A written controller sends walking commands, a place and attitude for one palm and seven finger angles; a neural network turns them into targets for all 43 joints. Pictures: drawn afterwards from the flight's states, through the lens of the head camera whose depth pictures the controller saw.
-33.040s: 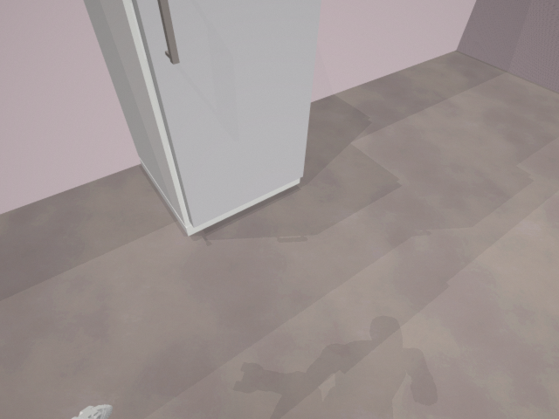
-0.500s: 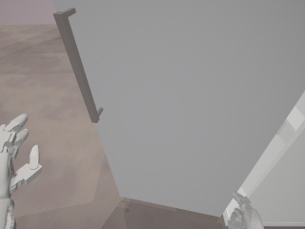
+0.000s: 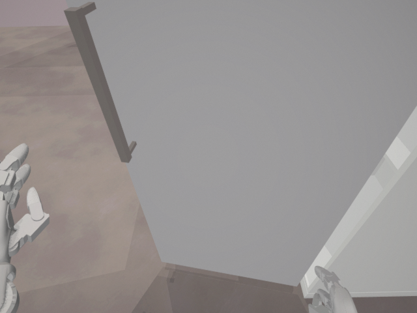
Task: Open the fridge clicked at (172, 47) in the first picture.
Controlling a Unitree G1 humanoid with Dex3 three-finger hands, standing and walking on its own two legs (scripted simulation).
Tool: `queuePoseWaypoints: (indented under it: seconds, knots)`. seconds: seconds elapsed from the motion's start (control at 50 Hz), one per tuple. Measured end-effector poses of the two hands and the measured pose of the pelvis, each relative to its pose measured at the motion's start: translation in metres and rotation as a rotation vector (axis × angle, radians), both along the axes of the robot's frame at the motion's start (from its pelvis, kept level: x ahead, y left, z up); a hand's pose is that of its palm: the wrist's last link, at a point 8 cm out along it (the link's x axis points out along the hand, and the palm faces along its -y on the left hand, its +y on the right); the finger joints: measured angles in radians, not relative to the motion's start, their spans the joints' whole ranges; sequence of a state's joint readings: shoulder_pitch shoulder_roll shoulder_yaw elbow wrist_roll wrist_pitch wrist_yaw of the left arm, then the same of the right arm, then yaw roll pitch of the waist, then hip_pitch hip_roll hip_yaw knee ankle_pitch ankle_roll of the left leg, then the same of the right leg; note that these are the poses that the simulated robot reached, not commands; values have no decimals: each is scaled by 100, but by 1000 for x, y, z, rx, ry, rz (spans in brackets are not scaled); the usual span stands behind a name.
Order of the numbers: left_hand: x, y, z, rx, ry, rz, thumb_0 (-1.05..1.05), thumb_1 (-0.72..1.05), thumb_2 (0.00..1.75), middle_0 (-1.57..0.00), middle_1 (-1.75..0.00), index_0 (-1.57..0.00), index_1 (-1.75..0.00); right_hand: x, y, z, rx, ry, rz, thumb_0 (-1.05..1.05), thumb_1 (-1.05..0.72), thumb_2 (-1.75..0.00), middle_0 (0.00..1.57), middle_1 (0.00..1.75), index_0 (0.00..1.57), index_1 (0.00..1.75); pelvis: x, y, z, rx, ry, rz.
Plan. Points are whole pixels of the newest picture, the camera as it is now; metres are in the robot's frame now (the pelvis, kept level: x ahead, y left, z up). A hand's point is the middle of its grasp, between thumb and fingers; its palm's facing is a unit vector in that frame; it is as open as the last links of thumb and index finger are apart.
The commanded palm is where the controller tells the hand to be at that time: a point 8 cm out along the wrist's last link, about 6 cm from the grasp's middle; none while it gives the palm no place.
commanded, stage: step back with the hand held close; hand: left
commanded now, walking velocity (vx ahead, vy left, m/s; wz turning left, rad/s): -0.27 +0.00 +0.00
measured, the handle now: (110, 96) +0.44 +0.25 +0.21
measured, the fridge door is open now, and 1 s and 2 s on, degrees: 79 79 79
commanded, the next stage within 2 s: stop stepping back and stand still in 1.28 s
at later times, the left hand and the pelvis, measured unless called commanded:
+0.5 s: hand out of the picture +0.11 +0.34 +0.15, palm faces +0.51 -0.72 -0.47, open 7.4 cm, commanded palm +0.05 +0.35 +0.17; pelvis -0.07 +0.05 -0.01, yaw +3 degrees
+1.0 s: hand out of the picture +0.05 +0.32 +0.15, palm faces +0.46 -0.77 -0.45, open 7.4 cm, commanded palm -0.03 +0.35 +0.17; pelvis -0.15 +0.04 -0.02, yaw +4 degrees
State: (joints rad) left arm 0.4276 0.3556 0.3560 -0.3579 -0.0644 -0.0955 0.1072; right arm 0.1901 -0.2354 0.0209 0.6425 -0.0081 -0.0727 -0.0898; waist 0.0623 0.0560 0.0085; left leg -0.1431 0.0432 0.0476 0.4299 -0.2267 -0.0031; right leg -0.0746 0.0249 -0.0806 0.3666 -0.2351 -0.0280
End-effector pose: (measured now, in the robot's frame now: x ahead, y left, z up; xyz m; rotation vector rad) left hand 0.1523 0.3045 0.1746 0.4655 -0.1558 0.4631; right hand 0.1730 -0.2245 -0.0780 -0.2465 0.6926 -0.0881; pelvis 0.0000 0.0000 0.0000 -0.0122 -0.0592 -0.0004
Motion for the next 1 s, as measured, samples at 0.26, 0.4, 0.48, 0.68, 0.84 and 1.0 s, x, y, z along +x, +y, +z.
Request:
queuePoseWaypoints:
  seconds: [0.26, 0.4, 0.48, 0.68, 0.84, 1.0]
  knots:
    - [-22, 24, -8, 76, 68, -120, 2, 89, 90, -21, -30, -21, -30, -44, 16, 10, -50, 38, -93, 1, -91, -90, 20, 30, 20, 30, -36, 34, -3, -8, 56, -20]
    - [-57, 52, 4, 134, -36, -44, 1, 89, 90, -21, -30, -21, -30, -67, 40, 4, -50, 28, -44, 2, -91, -90, 20, 30, 20, 30, -58, 46, -9, -19, 47, 27]
    - [-81, 62, -2, 130, -44, 27, 1, 89, 90, -21, -30, -21, -30, -73, 51, -4, -30, 26, 2, 2, -91, -90, 20, 30, 20, 30, -69, 47, -13, -28, 64, 57]
    - [-119, 42, -11, 78, -74, -14, 2, 89, 90, -21, -30, -21, -30, -85, 58, 0, -31, -20, 70, 2, -90, -90, 20, 30, 20, 30, -106, 38, -15, -38, 55, 52]
    - [-132, 43, 6, 128, -160, -51, 1, 89, 90, -21, -30, -21, -30, -108, 42, 14, -67, -66, 25, 1, -90, -90, 20, 30, 20, 30, -124, 38, -14, -44, 52, 41]
    - [-146, 55, -10, 125, -105, -61, 1, 89, 90, -21, -30, -21, -30, -150, 32, 9, -104, -27, -28, 1, -91, -90, 20, 30, 20, 30, -150, 44, -17, -71, 43, 64]
